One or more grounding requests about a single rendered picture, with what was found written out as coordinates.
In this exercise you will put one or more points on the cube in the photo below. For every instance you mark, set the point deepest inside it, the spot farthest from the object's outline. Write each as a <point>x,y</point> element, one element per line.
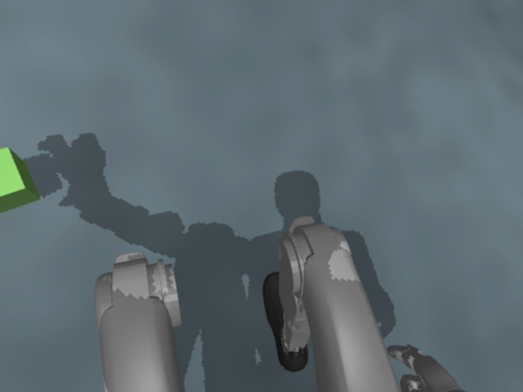
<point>16,184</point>

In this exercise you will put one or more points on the right robot foot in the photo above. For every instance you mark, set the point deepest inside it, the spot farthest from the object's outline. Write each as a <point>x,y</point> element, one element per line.
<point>291,361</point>

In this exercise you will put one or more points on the right robot hand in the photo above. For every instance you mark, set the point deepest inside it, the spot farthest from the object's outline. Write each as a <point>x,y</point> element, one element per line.
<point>431,376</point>

